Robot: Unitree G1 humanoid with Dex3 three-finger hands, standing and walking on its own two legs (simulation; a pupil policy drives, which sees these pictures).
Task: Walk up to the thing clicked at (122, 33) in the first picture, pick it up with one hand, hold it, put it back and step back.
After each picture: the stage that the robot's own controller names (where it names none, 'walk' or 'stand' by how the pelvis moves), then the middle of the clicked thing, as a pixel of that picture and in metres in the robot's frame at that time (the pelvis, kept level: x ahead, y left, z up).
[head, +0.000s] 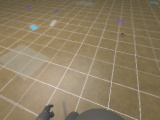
stand; (122, 33) +2.17 -0.74 -0.72
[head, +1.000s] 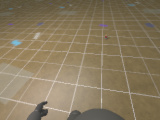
walk; (106, 37) +2.13 -0.18 -0.69
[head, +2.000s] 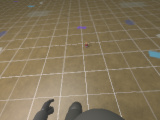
walk; (86, 44) +1.52 +0.22 -0.71
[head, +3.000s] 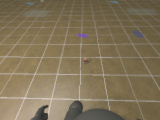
walk; (85, 60) +1.02 +0.19 -0.71
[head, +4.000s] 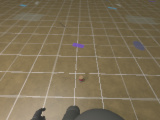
walk; (80, 78) +0.66 +0.13 -0.69
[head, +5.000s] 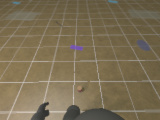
stand; (79, 89) +0.43 +0.13 -0.69
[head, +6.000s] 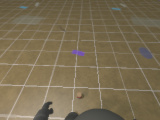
stand; (79, 95) +0.39 +0.13 -0.72
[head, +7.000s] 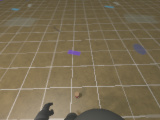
stand; (77, 95) +0.39 +0.17 -0.72
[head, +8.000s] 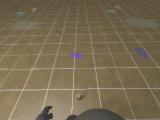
stand; (78, 97) +0.40 +0.16 -0.73
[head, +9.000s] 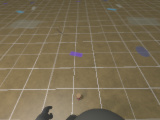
stand; (78, 96) +0.39 +0.16 -0.73
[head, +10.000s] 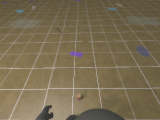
go down; (78, 96) +0.38 +0.15 -0.72
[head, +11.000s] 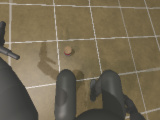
go down; (67, 51) +0.51 +0.14 -0.32
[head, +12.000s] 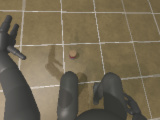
approach; (72, 54) +0.50 +0.13 -0.34
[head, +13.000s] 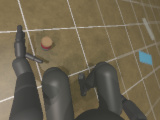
close in; (46, 44) +0.51 +0.18 -0.24
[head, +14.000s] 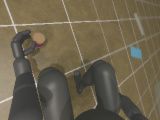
close; (38, 41) +0.50 +0.20 -0.24
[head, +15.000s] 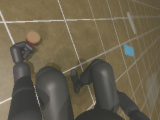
lift; (32, 40) +0.50 +0.20 -0.24
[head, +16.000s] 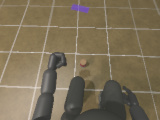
lift; (83, 63) +0.50 +0.10 -0.41
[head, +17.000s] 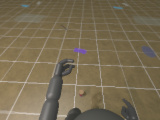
close; (81, 93) +0.42 +0.10 -0.67
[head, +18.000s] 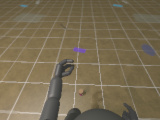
close; (80, 92) +0.42 +0.11 -0.68
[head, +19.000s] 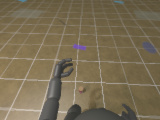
hold; (80, 89) +0.43 +0.10 -0.66
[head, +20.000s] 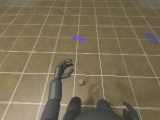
stand; (80, 82) +0.45 +0.11 -0.63
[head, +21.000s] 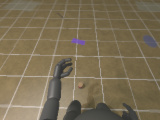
stand; (80, 85) +0.43 +0.11 -0.65
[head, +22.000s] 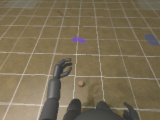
stand; (80, 84) +0.43 +0.11 -0.64
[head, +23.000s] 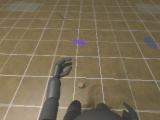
stand; (80, 85) +0.44 +0.11 -0.65
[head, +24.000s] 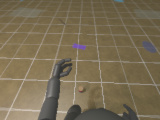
stand; (80, 89) +0.42 +0.10 -0.67
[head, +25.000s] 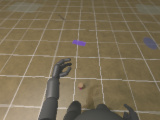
stand; (80, 86) +0.43 +0.11 -0.65
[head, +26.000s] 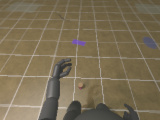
stand; (80, 85) +0.44 +0.11 -0.65
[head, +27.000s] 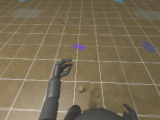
stand; (80, 89) +0.43 +0.11 -0.67
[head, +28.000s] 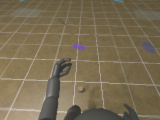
stand; (80, 89) +0.42 +0.11 -0.67
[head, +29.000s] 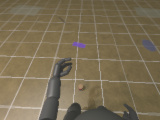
stand; (80, 87) +0.44 +0.11 -0.67
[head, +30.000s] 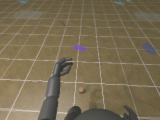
close; (81, 90) +0.43 +0.10 -0.68
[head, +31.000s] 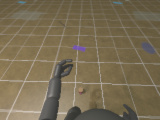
stand; (80, 90) +0.42 +0.11 -0.68
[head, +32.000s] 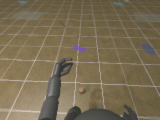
close; (80, 90) +0.43 +0.10 -0.68
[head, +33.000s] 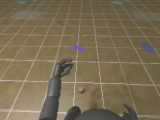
close; (80, 90) +0.43 +0.11 -0.68
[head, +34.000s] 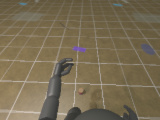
close; (80, 91) +0.43 +0.11 -0.68
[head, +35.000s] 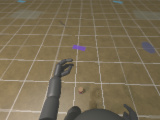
close; (80, 90) +0.42 +0.11 -0.68
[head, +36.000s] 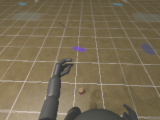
close; (80, 91) +0.43 +0.11 -0.68
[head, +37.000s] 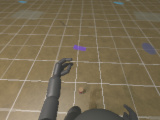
close; (81, 90) +0.43 +0.10 -0.68
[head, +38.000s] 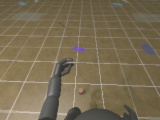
close; (80, 91) +0.43 +0.11 -0.68
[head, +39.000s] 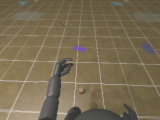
close; (80, 91) +0.43 +0.11 -0.68
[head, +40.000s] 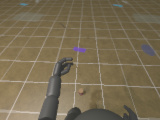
close; (80, 91) +0.43 +0.11 -0.68
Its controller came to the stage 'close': yes
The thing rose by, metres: 0.00
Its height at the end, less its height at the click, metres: +0.00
